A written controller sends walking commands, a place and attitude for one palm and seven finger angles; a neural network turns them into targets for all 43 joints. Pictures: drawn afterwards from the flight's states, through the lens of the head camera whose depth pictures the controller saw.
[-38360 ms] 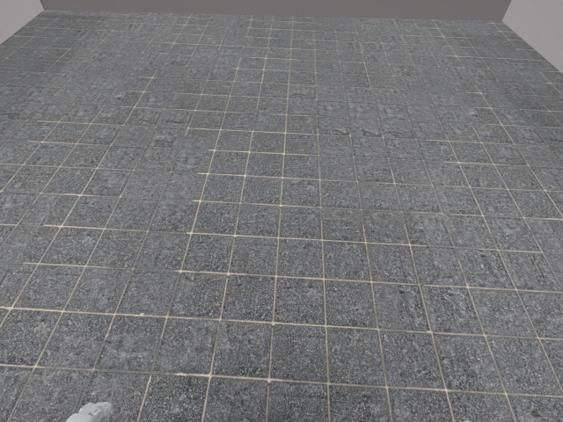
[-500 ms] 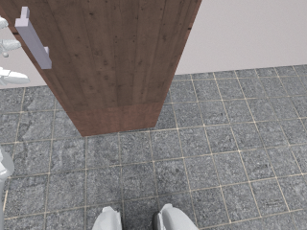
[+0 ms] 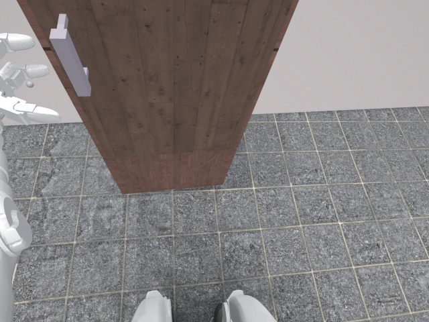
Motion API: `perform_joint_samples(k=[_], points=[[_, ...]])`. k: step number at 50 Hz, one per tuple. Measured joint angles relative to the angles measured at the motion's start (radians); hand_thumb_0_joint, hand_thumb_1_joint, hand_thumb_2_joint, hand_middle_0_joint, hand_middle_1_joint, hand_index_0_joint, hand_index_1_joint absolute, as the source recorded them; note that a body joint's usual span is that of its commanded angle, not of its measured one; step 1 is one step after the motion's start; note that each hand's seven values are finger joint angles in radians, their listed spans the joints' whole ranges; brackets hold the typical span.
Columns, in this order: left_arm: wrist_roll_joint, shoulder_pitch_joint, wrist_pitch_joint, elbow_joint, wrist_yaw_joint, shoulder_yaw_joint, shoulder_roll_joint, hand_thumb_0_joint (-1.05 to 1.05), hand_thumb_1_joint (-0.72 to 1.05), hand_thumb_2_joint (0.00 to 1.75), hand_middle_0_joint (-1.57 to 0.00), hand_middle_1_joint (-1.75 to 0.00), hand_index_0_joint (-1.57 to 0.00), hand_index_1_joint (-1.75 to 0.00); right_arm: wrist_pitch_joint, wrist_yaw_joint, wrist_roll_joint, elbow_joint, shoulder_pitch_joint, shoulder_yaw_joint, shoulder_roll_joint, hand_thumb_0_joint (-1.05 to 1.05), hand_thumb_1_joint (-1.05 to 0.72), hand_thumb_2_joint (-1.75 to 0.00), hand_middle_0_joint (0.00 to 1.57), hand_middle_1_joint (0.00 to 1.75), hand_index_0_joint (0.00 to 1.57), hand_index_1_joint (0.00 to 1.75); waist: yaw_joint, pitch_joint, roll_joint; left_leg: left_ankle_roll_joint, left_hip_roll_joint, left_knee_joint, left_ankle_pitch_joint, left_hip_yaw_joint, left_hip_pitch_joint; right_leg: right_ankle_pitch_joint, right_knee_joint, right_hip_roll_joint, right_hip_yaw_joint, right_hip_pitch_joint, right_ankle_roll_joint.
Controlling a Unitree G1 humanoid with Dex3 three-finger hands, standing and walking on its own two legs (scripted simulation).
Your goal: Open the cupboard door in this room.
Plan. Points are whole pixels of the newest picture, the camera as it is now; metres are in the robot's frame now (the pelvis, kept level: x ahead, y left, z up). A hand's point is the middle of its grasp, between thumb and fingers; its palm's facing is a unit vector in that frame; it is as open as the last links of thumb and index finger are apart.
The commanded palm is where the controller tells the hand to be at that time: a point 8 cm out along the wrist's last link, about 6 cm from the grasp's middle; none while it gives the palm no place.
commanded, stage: move the hooked fingers beside the handle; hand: left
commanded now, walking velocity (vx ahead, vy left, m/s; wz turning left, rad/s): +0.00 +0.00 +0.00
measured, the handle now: (74, 57) +0.56 +0.22 +0.10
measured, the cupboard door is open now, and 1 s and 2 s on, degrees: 0 0 0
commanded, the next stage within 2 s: slide the fingers in behind the handle in 0.10 s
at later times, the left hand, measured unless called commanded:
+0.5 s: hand (43, 77) +0.52 +0.26 +0.09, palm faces +0.07 -1.00 +0.01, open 14.0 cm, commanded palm +0.49 +0.28 +0.09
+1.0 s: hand (69, 79) +0.52 +0.22 +0.09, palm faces +0.07 -1.00 +0.00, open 13.9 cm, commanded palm +0.49 +0.26 +0.09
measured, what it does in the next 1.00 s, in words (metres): stands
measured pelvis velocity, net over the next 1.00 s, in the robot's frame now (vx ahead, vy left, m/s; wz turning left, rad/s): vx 0.00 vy -0.01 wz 0.00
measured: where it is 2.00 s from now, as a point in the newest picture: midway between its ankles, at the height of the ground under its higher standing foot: outside the picture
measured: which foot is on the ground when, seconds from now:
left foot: down 0.00-1.00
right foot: down 0.00-1.00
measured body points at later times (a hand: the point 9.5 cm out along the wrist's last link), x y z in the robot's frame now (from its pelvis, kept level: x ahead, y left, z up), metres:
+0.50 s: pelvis +0.00 +0.00 +0.00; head +0.13 +0.04 +0.43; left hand +0.51 +0.31 +0.10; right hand -0.03 -0.27 -0.10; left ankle +0.01 +0.09 -0.68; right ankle -0.01 -0.13 -0.68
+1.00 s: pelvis +0.00 -0.01 +0.00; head +0.13 +0.02 +0.43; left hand +0.51 +0.27 +0.09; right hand +0.01 -0.28 -0.10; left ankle +0.01 +0.09 -0.68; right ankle -0.01 -0.13 -0.68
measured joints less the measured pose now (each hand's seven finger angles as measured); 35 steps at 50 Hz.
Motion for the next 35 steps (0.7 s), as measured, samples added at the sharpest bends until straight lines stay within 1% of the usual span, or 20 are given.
perform_joint_samples(k=[6, 14, 20, 24, 28, 35], points=[[0.003, -0.034, -0.009, 0.017, -0.007, 0.007, 0.032, -0.01, -0.5, 0.3, -0.3, -1.2, -0.3, -1.2, -0.008, -0.006, -0.001, 0.011, 0.008, 0.006, -0.003, 0.0, -0.9, -0.9, 0.21, 0.3, 0.2, 0.3, -0.01, 0.01, -0.001, -0.001, 0.002, 0.017, 0.002, -0.006, -0.032, 0.001, 0.015, 0.002, -0.005, -0.029, -0.002], [0.005, -0.066, 0.011, 0.022, -0.012, 0.001, 0.05, -0.01, -0.5, 0.3, -0.3, -1.2, -0.3, -1.2, -0.008, -0.008, -0.006, 0.029, 0.04, 0.007, -0.004, 0.0, -0.9, -0.9, 0.21, 0.3, 0.2, 0.3, -0.023, 0.013, 0.002, -0.001, 0.004, 0.024, 0.003, -0.009, -0.058, 0.005, 0.017, 0.004, -0.007, -0.053, -0.002], [-0.003, -0.036, 0.008, -0.025, 0.008, -0.003, 0.003, -0.01, -0.5, 0.3, -0.3, -1.2, -0.3, -1.2, -0.001, 0.005, -0.011, 0.036, 0.067, -0.002, 0.003, 0.0, -0.9, -0.9, 0.21, 0.3, 0.2, 0.3, -0.02, 0.004, 0.006, 0.0, 0.006, 0.012, 0.002, -0.002, -0.043, 0.008, 0.005, 0.006, 0.0, -0.041, 0.0], [-0.005, -0.014, 0.01, -0.04, 0.046, 0.001, -0.023, -0.01, -0.5, 0.3, -0.3, -1.2, -0.29, -1.21, 0.002, 0.013, -0.013, 0.034, 0.074, -0.005, 0.009, 0.0, -0.9, -0.9, 0.21, 0.3, 0.2, 0.3, -0.017, -0.002, 0.009, 0.0, 0.005, 0.004, 0.001, 0.001, -0.028, 0.006, -0.001, 0.006, 0.004, -0.027, 0.0], [-0.006, -0.003, 0.006, -0.05, 0.083, -0.027, -0.05, -0.01, -0.5, 0.3, -0.3, -1.2, -0.27, -1.2, -0.001, 0.02, -0.015, 0.039, 0.072, -0.01, 0.015, 0.0, -0.9, -0.9, 0.21, 0.3, 0.2, 0.3, -0.006, -0.004, 0.014, -0.001, 0.001, 0.0, 0.001, -0.002, -0.015, 0.003, -0.005, 0.003, 0.0, -0.014, 0.0], [-0.009, 0.003, -0.011, -0.049, 0.096, -0.049, -0.084, -0.01, -0.5, 0.3, -0.3, -1.2, -0.24, -1.19, -0.012, 0.024, -0.015, 0.047, 0.044, -0.013, 0.018, 0.0, -0.9, -0.9, 0.21, 0.3, 0.2, 0.3, 0.006, -0.009, 0.012, -0.004, -0.003, -0.002, 0.0, -0.007, -0.005, -0.003, -0.002, 0.0, -0.005, -0.003, -0.003]])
